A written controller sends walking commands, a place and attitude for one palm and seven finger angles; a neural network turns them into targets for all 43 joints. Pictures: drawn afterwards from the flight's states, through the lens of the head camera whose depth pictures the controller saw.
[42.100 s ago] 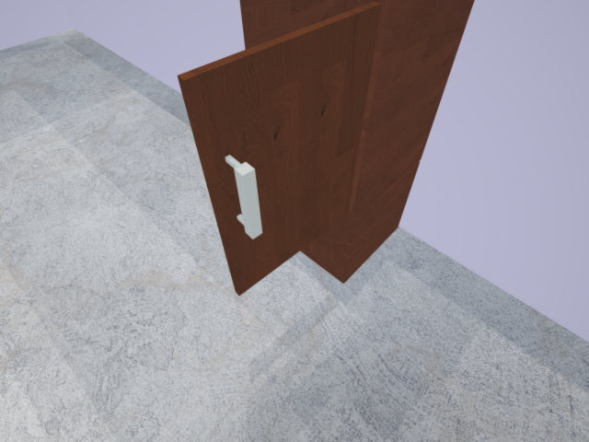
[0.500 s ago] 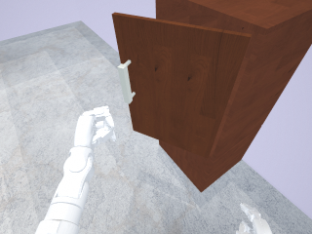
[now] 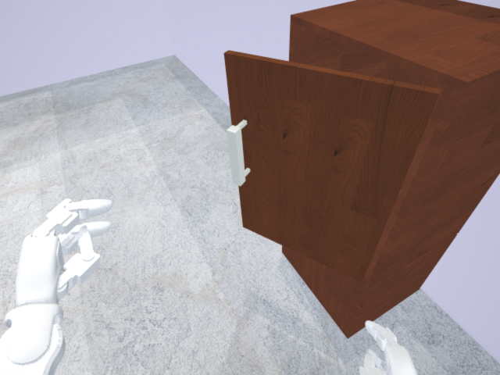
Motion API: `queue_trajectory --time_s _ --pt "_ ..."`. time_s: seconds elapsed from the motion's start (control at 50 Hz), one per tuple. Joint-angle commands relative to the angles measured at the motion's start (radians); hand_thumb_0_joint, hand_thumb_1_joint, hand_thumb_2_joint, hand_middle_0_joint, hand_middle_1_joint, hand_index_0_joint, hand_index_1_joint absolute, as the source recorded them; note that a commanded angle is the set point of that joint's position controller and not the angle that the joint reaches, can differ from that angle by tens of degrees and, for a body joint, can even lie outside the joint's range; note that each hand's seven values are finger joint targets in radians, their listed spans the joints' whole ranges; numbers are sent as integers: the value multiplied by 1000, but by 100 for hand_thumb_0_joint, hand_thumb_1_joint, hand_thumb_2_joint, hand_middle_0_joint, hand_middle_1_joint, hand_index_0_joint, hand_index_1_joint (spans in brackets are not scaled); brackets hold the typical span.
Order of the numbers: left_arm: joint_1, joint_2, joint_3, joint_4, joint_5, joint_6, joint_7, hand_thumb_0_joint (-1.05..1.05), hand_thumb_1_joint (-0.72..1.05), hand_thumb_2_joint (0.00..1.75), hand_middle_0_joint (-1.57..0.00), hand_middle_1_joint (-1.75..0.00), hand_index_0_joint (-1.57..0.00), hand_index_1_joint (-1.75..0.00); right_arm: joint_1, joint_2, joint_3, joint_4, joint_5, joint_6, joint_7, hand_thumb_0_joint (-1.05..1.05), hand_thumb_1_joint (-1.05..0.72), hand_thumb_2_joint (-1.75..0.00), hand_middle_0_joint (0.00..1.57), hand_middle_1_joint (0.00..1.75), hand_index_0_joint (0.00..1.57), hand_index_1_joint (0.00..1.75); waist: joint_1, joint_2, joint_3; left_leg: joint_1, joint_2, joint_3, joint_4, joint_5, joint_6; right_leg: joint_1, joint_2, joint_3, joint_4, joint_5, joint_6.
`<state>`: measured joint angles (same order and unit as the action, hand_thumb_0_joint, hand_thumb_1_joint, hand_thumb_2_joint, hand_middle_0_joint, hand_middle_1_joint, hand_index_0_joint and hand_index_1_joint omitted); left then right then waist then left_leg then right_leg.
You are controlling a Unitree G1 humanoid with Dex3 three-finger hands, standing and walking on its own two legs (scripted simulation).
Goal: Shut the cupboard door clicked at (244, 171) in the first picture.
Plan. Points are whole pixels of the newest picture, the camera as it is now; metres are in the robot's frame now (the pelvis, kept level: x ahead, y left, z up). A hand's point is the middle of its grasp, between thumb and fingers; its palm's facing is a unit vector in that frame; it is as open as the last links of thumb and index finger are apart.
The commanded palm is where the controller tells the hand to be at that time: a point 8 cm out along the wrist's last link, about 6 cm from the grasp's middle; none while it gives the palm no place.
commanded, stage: draw the hand back to the body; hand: left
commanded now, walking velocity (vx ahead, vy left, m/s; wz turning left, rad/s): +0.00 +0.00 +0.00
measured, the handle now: (241, 153) +0.63 +0.11 +0.01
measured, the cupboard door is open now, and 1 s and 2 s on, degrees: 29 29 29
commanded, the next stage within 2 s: step back with the hand held close in 0.50 s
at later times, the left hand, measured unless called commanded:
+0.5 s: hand (59, 274) +0.18 +0.26 +0.16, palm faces +0.47 -0.79 -0.40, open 7.4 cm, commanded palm +0.13 +0.29 +0.17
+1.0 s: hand (39, 282) +0.17 +0.28 +0.15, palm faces +0.40 -0.76 -0.51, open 7.4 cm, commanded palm +0.11 +0.31 +0.17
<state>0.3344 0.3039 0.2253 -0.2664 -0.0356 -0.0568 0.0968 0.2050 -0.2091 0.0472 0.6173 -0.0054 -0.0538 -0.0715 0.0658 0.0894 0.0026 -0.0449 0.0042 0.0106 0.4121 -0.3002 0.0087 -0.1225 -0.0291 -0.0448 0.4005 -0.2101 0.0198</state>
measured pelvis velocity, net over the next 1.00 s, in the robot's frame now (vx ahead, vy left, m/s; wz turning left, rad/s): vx -0.04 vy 0.02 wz -0.02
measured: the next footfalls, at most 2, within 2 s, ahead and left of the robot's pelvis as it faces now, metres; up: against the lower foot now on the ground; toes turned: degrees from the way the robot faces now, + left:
right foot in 1.90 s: -0.13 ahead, -0.12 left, +0.00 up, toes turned +11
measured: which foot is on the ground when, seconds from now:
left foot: down 0.00-1.00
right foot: down 0.00-1.00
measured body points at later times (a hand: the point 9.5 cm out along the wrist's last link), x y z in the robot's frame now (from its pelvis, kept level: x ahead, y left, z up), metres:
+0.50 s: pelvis -0.01 +0.00 +0.00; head -0.04 -0.03 +0.45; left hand +0.15 +0.30 +0.18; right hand +0.17 -0.23 -0.08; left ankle -0.04 +0.11 -0.74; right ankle +0.01 -0.13 -0.74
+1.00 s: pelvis -0.04 +0.02 -0.01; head -0.03 +0.01 +0.44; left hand +0.14 +0.32 +0.18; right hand +0.13 -0.24 -0.09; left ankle -0.04 +0.11 -0.74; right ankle +0.01 -0.13 -0.74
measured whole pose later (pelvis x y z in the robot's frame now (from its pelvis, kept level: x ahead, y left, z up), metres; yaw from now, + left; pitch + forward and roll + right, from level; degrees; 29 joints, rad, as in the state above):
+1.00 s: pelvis -0.04 +0.02 -0.01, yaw -1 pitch +0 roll +0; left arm 0.53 0.43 0.43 -0.45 -0.04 -0.16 0.14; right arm 0.19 -0.25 -0.02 0.56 0.01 -0.02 -0.10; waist 0.00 0.02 0.00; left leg -0.26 -0.02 0.05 0.57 -0.32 0.04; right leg -0.34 -0.05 0.00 0.54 -0.20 0.04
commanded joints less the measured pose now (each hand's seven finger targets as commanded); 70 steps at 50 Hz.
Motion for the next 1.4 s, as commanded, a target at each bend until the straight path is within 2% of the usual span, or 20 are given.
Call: queue_trajectory --time_s 0.0,0.1,0.14,0.2,0.34,0.52,0.6,0.62,0.66,0.72,0.78,0.84,0.94,0.98,1.04,1.08,1.16,1.24,1.3,1.38 --pt "-55 208 182 -283 -11 -75 27 0 90 90 -34 -45 -34 -45 -131 -104 -54 -161 5 -72 -12 0 -90 -90 20 30 20 30 -5 -39 -99 -99 12 17 -62 383 -15 125 19 -19 -12 234 -22" --pt "48 264 285 -330 -14 -94 38 0 90 90 -20 -30 -20 -30 -125 -106 -67 -150 8 -97 -14 0 -90 -90 20 30 20 30 6 -16 -85 -115 14 23 -62 359 -16 115 18 -18 -11 205 -19" --pt "31 198 219 -286 -10 -95 35 0 90 90 -20 -30 -20 -30 -118 -109 -65 -135 8 -107 -14 0 -90 -90 20 30 20 30 -12 -23 -13 -132 16 23 -71 320 -15 66 20 -22 -23 163 -18" --pt "-19 198 199 -280 -5 -98 39 0 90 90 -20 -30 -20 -30 -116 -125 -74 -127 10 -117 -20 0 -90 -90 20 30 20 30 -20 -45 -5 -124 14 24 -80 244 -5 45 19 -18 -36 101 -16" --pt "-14 236 239 -320 1 -115 49 0 90 90 -20 -30 -20 -30 -128 -114 -71 -126 5 -136 -27 0 -90 -90 20 30 20 30 -2 -13 -57 -126 4 24 -80 226 -3 83 19 -12 -26 95 -22" --pt "15 227 246 -297 -5 -117 42 0 90 90 -20 -30 -20 -30 -126 -107 -67 -127 6 -139 -25 0 -90 -90 20 30 20 30 -2 4 -11 -148 8 29 -87 196 -7 74 22 -9 -38 72 -23" --pt "17 216 235 -299 -7 -110 37 0 90 90 -20 -30 -20 -30 -126 -109 -70 -131 8 -137 -24 0 -90 -90 20 30 20 30 -4 -14 -27 -132 9 33 -82 215 -3 73 22 -4 -39 92 -20" --pt "-70 316 335 -318 -9 -146 44 0 90 90 -20 -30 -20 -30 -114 -153 -80 -165 12 -114 -21 0 -90 -90 20 30 20 30 -49 -44 27 -229 30 28 -28 103 16 -17 -27 91 -74 111 -27" --pt "53 244 277 -251 -3 -159 37 0 90 90 -20 -30 -20 -30 -102 -135 -84 -155 6 -89 -18 0 -90 -90 20 30 20 30 -53 -154 -23 -216 12 21 45 79 16 -58 -83 134 -97 88 -48" --pt "109 258 292 -288 -4 -174 50 0 90 90 -20 -30 -20 -30 -94 -132 -89 -164 9 -66 -19 0 -90 -90 20 30 20 30 -59 -113 -128 -203 19 11 81 173 9 -21 -118 125 -24 224 -66" --pt "150 294 326 -340 -9 -172 63 0 90 90 -20 -30 -20 -30 -104 -147 -96 -179 12 -47 -27 0 -90 -90 20 30 20 30 -58 -51 -188 -212 45 -13 61 366 3 26 -91 69 86 398 -49" --pt "175 305 340 -377 -16 -163 70 0 90 90 -20 -30 -20 -30 -103 -145 -99 -206 15 -24 -32 0 -90 -90 20 30 20 30 -59 -44 -213 -236 71 -19 68 515 -2 45 -65 50 164 508 -27" --pt "189 304 350 -381 -13 -161 76 0 90 90 -20 -30 -20 -30 -97 -153 -102 -221 14 -8 -36 0 -90 -90 20 30 20 30 -58 -23 -168 -373 101 -54 20 357 18 52 -36 49 217 393 -12" --pt "182 326 378 -392 -6 -171 77 0 90 90 -20 -30 -20 -30 -104 -163 -106 -222 10 -12 -37 0 -90 -90 20 30 20 30 -50 -6 -153 -461 113 -73 -14 228 37 91 -19 48 238 339 -4" --pt "148 284 342 -397 1 -181 75 0 90 90 -20 -30 -20 -30 -85 -163 -99 -230 13 -23 -33 0 -90 -90 20 30 20 30 -58 28 -102 -613 130 -89 -59 5 60 125 1 51 290 249 4" --pt "130 312 373 -392 14 -195 79 0 90 90 -20 -30 -20 -30 -86 -170 -101 -226 11 -33 -34 0 -90 -90 20 30 20 30 -54 30 -85 -699 130 -99 -74 -150 73 164 4 62 306 242 2" --pt "85 280 339 -383 22 -211 82 0 90 90 -20 -30 -20 -30 -61 -163 -95 -228 17 -48 -29 0 -90 -90 20 30 20 30 -70 -15 -46 -790 104 -82 -30 -373 82 132 -18 120 285 121 -9" --pt "56 290 340 -401 27 -229 88 0 90 90 -20 -30 -20 -30 -49 -157 -91 -216 13 -62 -24 0 -90 -90 20 30 20 30 -75 -92 -39 -706 55 -68 69 -379 61 -12 -63 198 141 -82 -37" --pt "49 302 347 -440 26 -242 93 0 90 90 -20 -30 -20 -30 -53 -150 -84 -207 10 -74 -23 0 -90 -90 20 30 20 30 -76 -58 -50 -651 55 -81 53 -348 56 -64 -61 178 121 -137 -41" --pt "86 312 383 -408 35 -254 101 0 90 90 -20 -30 -20 -30 -46 -168 -92 -206 11 -87 -27 0 -90 -90 20 30 20 30 -68 29 -71 -805 115 -133 -65 -436 84 104 8 106 271 -47 -11"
